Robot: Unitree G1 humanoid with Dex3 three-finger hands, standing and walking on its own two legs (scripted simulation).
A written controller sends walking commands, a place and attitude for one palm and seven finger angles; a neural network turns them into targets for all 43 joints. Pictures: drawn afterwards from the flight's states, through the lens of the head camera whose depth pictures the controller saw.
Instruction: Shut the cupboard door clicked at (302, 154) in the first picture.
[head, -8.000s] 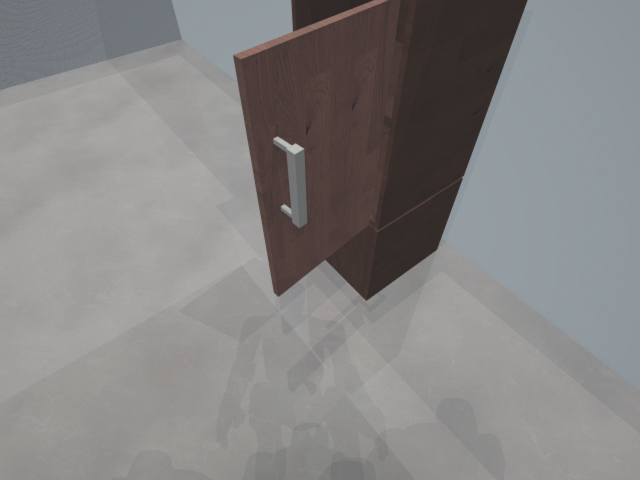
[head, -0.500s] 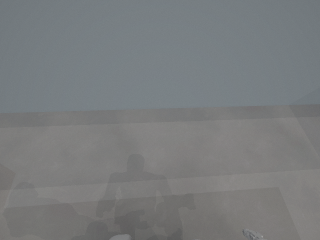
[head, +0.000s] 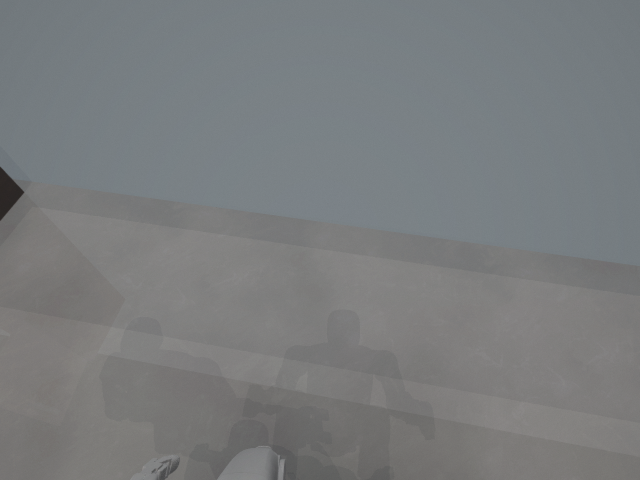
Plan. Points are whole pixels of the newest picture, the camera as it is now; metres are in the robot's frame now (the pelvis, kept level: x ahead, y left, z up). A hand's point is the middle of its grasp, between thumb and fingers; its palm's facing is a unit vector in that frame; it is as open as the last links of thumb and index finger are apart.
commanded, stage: walk to a spot facing it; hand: left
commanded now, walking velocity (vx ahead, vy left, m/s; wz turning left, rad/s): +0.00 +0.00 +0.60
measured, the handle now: out of the picture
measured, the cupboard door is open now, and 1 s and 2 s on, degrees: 97 97 97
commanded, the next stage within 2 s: none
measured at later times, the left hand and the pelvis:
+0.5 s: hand out of the picture +0.11 +0.24 -0.15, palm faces +0.26 -0.93 -0.25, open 7.4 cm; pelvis +0.06 +0.00 +0.00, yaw +16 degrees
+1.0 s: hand out of the picture +0.03 +0.18 -0.19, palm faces +0.62 -0.76 -0.17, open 7.4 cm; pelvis +0.20 +0.08 -0.03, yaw +36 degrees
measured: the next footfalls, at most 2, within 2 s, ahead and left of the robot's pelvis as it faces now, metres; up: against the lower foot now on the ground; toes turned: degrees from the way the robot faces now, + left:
left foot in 0.16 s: +0.04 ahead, +0.13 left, +0.00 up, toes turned +11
right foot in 0.54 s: +0.18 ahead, -0.12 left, +0.00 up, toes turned +15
